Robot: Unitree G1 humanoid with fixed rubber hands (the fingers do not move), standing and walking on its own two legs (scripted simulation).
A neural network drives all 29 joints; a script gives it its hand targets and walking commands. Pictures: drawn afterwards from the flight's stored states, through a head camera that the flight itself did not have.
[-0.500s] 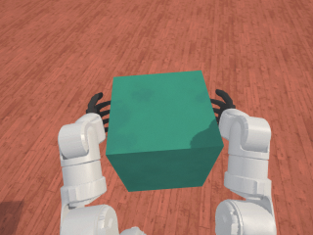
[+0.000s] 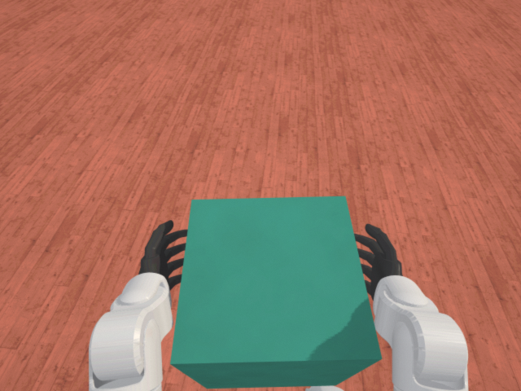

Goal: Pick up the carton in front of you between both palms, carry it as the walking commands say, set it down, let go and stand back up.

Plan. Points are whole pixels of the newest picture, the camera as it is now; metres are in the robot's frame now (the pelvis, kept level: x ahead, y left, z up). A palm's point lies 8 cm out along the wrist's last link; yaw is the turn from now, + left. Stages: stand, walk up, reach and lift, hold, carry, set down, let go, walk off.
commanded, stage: carry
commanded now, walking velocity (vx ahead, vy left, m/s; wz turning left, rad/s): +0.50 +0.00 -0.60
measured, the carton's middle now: (270, 300) +0.26 +0.00 +0.02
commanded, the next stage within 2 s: none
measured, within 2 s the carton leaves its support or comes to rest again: neither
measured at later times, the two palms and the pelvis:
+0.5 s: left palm (249, 130) +0.58 +0.03 +0.09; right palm (401, 162) +0.50 -0.26 +0.08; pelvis +0.31 -0.06 +0.00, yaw -14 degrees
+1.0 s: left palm (310, 59) +0.89 -0.14 +0.10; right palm (423, 96) +0.70 -0.37 +0.10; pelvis +0.60 -0.11 +0.00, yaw -36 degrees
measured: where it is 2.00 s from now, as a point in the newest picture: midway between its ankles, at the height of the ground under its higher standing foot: (361, 206)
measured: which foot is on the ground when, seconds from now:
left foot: down 0.00-0.18, up 0.20-0.66, down 0.68-1.00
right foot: up 0.00-0.14, down 0.16-0.68, up 0.70-1.00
